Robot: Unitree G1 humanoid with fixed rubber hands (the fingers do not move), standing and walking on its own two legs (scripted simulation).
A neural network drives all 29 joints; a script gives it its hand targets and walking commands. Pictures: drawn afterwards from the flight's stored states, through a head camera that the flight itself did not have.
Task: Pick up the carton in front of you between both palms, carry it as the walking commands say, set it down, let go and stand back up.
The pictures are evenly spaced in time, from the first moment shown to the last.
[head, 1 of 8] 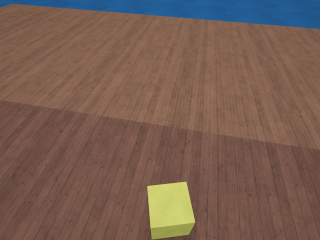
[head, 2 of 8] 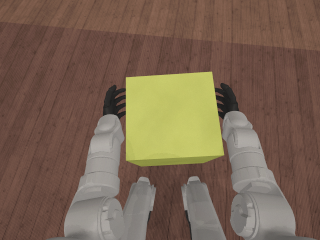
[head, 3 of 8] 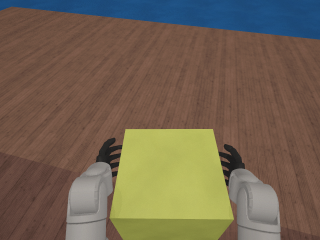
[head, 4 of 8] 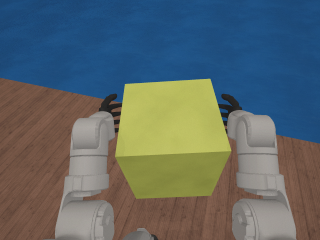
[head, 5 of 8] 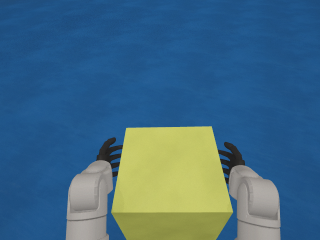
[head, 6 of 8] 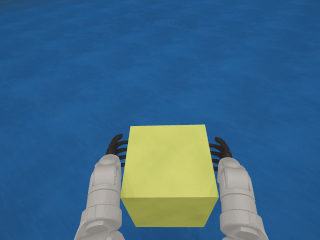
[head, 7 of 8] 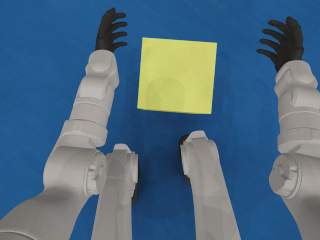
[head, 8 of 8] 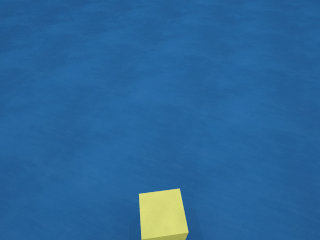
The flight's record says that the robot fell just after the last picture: no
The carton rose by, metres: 0.69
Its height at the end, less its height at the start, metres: -0.24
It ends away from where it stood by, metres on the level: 5.53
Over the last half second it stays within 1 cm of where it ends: yes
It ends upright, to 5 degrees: yes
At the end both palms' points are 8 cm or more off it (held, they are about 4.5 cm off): yes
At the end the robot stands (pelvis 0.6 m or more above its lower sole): yes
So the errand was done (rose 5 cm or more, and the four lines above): yes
